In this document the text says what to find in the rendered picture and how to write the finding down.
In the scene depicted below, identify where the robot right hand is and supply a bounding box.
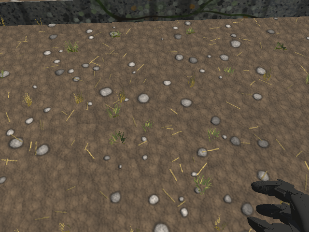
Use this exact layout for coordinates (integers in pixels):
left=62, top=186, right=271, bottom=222
left=247, top=179, right=309, bottom=232

